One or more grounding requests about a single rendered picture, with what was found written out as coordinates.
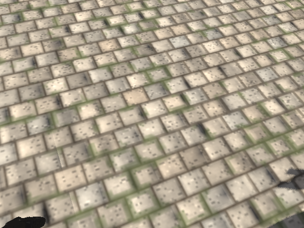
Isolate robot left hand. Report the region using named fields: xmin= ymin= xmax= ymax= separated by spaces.
xmin=2 ymin=217 xmax=46 ymax=228

